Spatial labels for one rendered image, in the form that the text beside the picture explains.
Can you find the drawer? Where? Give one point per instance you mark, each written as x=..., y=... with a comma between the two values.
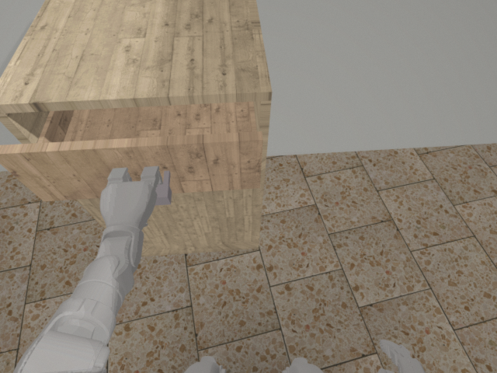
x=206, y=147

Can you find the robot left forearm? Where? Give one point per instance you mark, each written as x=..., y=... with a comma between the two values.
x=92, y=308

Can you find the robot left hand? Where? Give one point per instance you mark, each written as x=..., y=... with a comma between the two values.
x=127, y=202

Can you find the handle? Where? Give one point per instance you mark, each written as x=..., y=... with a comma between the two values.
x=164, y=193

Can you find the robot left shin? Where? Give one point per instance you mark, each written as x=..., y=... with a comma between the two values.
x=208, y=358

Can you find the robot left upper arm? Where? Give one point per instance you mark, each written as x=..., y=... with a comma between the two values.
x=59, y=352

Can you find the robot shin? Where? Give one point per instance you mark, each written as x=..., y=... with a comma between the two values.
x=208, y=358
x=299, y=360

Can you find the robot right shin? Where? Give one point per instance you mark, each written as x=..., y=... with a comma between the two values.
x=299, y=360

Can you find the robot right hand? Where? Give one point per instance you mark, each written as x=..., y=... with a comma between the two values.
x=401, y=357

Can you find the cabinet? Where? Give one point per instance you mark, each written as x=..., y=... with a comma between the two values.
x=101, y=54

